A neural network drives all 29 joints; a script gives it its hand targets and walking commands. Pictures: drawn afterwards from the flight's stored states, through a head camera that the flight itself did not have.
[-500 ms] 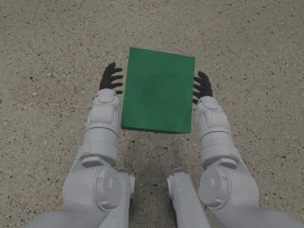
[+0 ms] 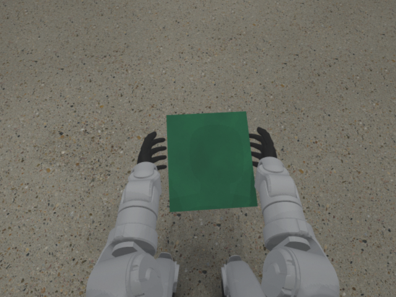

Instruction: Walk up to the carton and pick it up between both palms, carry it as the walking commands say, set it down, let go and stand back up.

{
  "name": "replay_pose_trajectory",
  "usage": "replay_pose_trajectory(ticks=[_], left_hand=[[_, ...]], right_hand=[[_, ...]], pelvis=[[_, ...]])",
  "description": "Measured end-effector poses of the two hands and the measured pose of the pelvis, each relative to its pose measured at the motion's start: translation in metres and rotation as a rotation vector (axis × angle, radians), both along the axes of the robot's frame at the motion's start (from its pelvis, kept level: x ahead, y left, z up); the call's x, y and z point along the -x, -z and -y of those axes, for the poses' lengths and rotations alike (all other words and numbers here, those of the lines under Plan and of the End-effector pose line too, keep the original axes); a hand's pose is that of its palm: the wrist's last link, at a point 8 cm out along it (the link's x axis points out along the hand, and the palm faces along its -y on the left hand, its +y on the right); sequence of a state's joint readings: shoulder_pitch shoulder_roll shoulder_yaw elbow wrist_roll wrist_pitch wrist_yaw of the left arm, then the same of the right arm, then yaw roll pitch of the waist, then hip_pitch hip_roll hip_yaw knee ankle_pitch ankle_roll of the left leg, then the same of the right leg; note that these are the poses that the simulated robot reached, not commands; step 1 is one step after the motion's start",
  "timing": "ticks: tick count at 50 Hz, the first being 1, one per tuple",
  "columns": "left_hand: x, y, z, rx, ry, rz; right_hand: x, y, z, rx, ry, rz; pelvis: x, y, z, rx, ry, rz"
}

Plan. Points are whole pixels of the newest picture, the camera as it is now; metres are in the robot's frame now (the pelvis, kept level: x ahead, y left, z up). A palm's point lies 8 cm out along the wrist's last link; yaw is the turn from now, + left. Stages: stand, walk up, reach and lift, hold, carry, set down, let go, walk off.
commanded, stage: reach and lift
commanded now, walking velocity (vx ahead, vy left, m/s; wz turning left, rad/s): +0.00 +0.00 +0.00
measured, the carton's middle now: (206, 166) +0.41 -0.01 -0.11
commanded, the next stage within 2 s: none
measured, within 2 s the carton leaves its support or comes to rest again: neither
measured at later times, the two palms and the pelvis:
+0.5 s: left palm (140, 160) +0.35 +0.12 +0.05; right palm (284, 161) +0.36 -0.14 +0.05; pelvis -0.01 -0.01 +0.04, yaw +1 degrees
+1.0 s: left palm (129, 150) +0.34 +0.12 +0.11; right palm (293, 158) +0.34 -0.13 +0.10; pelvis +0.02 +0.00 +0.08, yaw +1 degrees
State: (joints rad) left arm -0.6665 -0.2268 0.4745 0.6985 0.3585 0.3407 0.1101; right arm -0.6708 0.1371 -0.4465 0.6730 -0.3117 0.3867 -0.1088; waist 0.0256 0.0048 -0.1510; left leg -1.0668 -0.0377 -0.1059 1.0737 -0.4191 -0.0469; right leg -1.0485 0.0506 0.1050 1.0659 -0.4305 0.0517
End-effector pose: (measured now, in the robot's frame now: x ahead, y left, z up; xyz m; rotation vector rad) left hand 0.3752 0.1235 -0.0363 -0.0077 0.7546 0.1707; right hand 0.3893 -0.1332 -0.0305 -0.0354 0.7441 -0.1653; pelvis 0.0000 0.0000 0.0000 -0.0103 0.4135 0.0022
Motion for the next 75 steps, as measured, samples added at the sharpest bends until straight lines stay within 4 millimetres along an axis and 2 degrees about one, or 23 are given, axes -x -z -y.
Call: replay_pose_trajectory(ticks=[4, 22, 32, 43, 53, 59, 67, 75], left_hand=[[0.005, -0.01, -0.002, 0.008, -0.008, 0.013], [0.022, -0.081, 0.005, -0.006, -0.012, 0.099], [0.024, -0.1, 0.005, -0.014, 0.007, 0.052], [0.021, -0.135, -0.001, -0.016, -0.002, 0.082], [0.035, -0.152, 0.002, -0.019, 0.031, 0.063], [0.044, -0.176, 0.002, -0.035, 0.018, 0.12], [0.06, -0.182, 0.005, -0.025, 0.032, 0.097], [0.058, -0.175, 0.003, -0.055, 0.026, 0.071]], right_hand=[[0.004, -0.01, -0.002, -0.009, -0.002, 0.024], [0.029, -0.07, 0.006, -0.034, 0.0, 0.092], [0.035, -0.084, 0.006, -0.037, 0.002, 0.035], [0.033, -0.121, -0.001, -0.003, -0.026, 0.056], [0.058, -0.131, 0.003, 0.025, -0.021, 0.024], [0.066, -0.155, 0.001, 0.041, -0.039, 0.073], [0.082, -0.16, 0.006, -0.003, -0.024, 0.047], [0.068, -0.168, 0.003, -0.015, -0.02, 0.046]], pelvis=[[-0.001, -0.008, -0.001, 0.001, -0.002, 0.015], [0.008, -0.036, 0.006, -0.014, -0.009, 0.179], [0.001, -0.053, 0.006, -0.015, -0.01, 0.258], [-0.017, -0.069, 0.001, -0.013, -0.014, 0.355], [-0.018, -0.076, -0.003, -0.009, -0.018, 0.428], [-0.012, -0.076, -0.001, -0.011, -0.02, 0.483], [-0.003, -0.076, 0.0, -0.013, -0.021, 0.529], [-0.004, -0.076, 0.0, -0.012, -0.018, 0.529]])
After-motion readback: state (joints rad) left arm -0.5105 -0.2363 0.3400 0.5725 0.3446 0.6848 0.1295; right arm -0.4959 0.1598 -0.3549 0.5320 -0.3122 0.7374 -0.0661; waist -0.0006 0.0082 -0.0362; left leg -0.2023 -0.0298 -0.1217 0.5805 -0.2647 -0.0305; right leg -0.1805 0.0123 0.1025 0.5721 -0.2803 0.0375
